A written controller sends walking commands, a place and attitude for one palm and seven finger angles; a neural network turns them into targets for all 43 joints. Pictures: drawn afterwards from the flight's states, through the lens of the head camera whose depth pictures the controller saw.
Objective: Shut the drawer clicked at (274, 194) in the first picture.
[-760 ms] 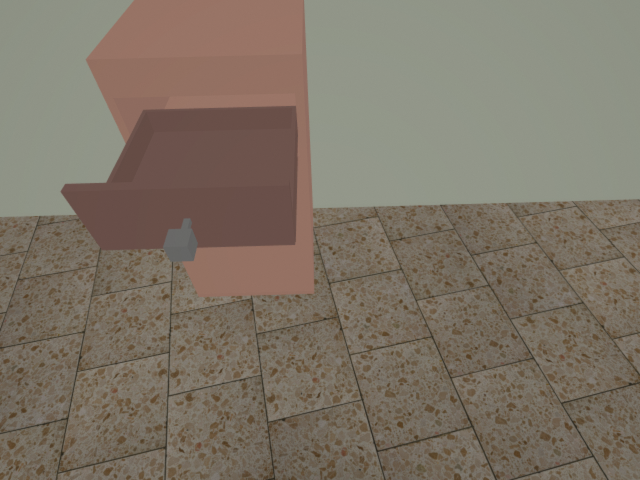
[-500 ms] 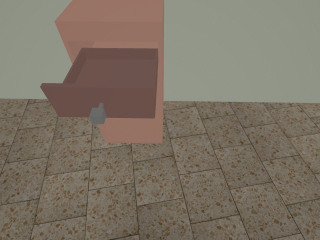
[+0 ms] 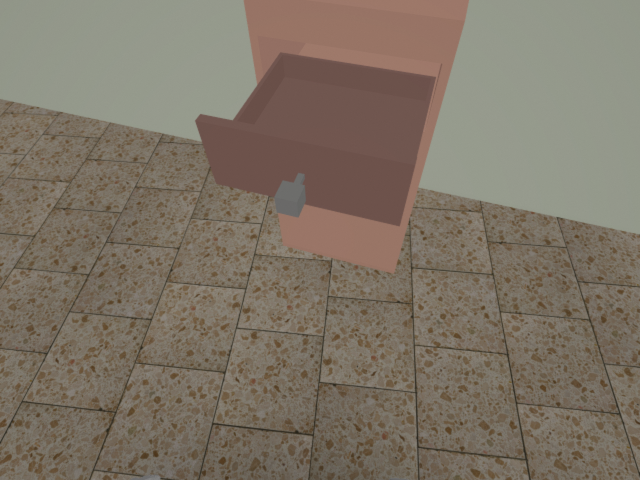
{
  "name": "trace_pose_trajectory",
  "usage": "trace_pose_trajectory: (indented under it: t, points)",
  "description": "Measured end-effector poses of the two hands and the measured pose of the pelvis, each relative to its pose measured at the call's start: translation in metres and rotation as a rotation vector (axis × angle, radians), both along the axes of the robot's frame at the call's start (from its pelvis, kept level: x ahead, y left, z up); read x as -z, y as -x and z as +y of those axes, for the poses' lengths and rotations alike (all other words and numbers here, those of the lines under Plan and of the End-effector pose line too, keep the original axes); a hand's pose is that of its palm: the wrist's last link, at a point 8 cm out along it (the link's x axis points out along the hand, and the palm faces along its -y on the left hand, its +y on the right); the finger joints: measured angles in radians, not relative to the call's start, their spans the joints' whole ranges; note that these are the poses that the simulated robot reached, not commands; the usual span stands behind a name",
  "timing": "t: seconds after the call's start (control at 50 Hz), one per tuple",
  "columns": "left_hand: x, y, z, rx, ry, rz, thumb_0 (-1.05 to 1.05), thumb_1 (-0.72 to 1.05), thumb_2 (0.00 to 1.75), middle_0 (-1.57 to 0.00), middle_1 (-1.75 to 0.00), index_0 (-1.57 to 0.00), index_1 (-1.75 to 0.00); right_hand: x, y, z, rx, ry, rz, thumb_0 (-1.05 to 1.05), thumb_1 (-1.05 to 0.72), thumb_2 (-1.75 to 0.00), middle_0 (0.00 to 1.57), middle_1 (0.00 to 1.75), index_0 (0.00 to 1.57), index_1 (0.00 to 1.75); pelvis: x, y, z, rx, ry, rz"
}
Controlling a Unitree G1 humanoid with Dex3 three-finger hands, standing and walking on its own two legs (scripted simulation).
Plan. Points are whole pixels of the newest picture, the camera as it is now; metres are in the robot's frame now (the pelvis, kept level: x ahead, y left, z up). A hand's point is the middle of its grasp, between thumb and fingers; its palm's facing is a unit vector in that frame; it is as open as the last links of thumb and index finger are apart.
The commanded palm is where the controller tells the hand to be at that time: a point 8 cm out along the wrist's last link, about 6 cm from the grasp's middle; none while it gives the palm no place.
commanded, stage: stand and wait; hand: left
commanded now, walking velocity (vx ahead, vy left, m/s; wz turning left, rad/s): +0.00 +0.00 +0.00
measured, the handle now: (294, 190) +0.57 +0.08 -0.04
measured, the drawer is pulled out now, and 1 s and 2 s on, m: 0.30 0.30 0.30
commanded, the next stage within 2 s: turn or walk to find it in 0.60 s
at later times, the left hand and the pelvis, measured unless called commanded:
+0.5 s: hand out of the picture +0.04 +0.14 -0.17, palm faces +0.06 -0.97 -0.22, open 7.3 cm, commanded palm none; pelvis +0.03 -0.04 +0.00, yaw +1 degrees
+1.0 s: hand out of the picture +0.04 +0.15 -0.17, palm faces +0.09 -0.97 -0.22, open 7.4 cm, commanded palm none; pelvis +0.01 -0.04 +0.00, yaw +3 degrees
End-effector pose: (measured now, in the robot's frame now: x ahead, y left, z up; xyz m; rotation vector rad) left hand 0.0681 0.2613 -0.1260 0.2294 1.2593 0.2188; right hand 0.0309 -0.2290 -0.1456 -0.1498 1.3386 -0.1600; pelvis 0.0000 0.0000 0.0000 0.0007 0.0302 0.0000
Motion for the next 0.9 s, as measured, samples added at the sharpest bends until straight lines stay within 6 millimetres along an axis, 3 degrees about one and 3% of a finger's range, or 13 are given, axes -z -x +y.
trace_pose_trajectory:
  t: [0.08, 0.16, 0.36, 0.52, 0.72, 0.9]
  points:
    - [0.002, 0.012, -0.016, -0.007, -0.029, 0.017, 0.0, 0.91, 0.89, -0.2, -0.3, -0.19, -0.3, 0.014, -0.018, -0.019, 0.004, -0.023, -0.031, 0.0, -0.91, -0.9, 0.2, 0.3, 0.2, 0.3, 0.008, -0.004, -0.017, 0.001, -0.024, -0.007]
    - [0.001, 0.028, -0.037, -0.023, 0.0, 0.071, 0.0, 0.91, 0.89, -0.2, -0.3, -0.2, -0.3, 0.012, -0.032, -0.031, -0.001, -0.027, -0.038, 0.0, -0.91, -0.9, 0.2, 0.3, 0.2, 0.3, 0.005, -0.012, -0.023, -0.017, -0.018, -0.021]
    - [0.02, 0.039, -0.07, -0.076, 0.087, 0.127, 0.0, 0.92, 0.89, -0.2, -0.3, -0.2, -0.3, 0.003, -0.044, -0.037, -0.034, 0.011, -0.02, 0.0, -0.91, -0.9, 0.19, 0.3, 0.2, 0.3, 0.004, -0.024, -0.034, -0.021, -0.008, -0.044]
    - [0.015, 0.028, -0.07, -0.051, 0.08, 0.116, 0.0, 0.92, 0.89, -0.2, -0.3, -0.2, -0.3, 0.002, -0.032, -0.035, -0.008, -0.003, 0.0, 0.0, -0.92, -0.9, 0.19, 0.3, 0.2, 0.3, -0.001, -0.027, -0.038, -0.013, -0.002, -0.044]
    - [0.01, 0.008, -0.064, -0.03, 0.058, 0.053, 0.0, 0.91, 0.89, -0.2, -0.3, -0.2, -0.3, 0.003, -0.003, -0.034, 0.015, -0.016, 0.057, 0.0, -0.91, -0.9, 0.19, 0.3, 0.2, 0.3, -0.002, -0.025, -0.04, -0.016, -0.003, -0.052]
    - [0.014, 0.017, -0.062, -0.063, 0.067, 0.036, 0.0, 0.91, 0.89, -0.2, -0.3, -0.2, -0.3, 0.005, 0.014, -0.027, 0.006, -0.022, 0.099, 0.0, -0.91, -0.9, 0.19, 0.3, 0.2, 0.3, 0.001, -0.019, -0.038, -0.043, -0.003, -0.061]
